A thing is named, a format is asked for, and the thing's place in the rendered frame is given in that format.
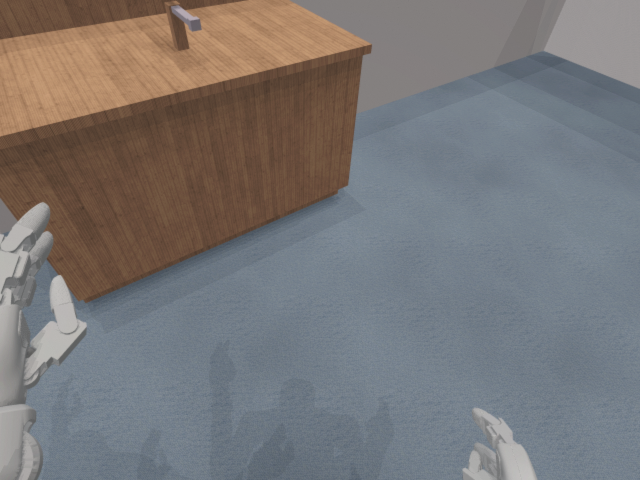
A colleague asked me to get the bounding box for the left robot hand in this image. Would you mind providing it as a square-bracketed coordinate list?
[0, 202, 87, 407]

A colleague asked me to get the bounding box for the counter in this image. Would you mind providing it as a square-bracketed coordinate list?
[0, 0, 372, 303]

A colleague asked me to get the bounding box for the tap lever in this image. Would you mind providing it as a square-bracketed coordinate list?
[171, 5, 202, 32]

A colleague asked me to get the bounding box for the right robot hand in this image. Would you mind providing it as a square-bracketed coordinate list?
[463, 408, 537, 480]

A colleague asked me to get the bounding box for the left robot forearm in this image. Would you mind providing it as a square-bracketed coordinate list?
[0, 404, 43, 480]

